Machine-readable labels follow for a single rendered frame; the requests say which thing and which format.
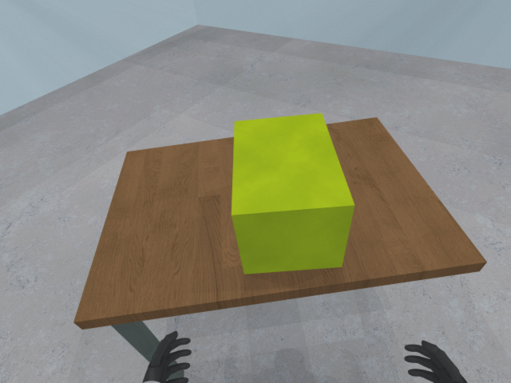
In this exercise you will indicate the left robot hand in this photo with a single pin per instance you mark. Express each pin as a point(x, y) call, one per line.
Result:
point(158, 369)

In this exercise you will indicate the carton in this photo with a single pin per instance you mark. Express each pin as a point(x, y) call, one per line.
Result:
point(291, 205)

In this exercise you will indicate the table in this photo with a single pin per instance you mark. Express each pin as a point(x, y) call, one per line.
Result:
point(168, 246)

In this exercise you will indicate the right robot hand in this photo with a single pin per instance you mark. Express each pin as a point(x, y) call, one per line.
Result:
point(444, 370)

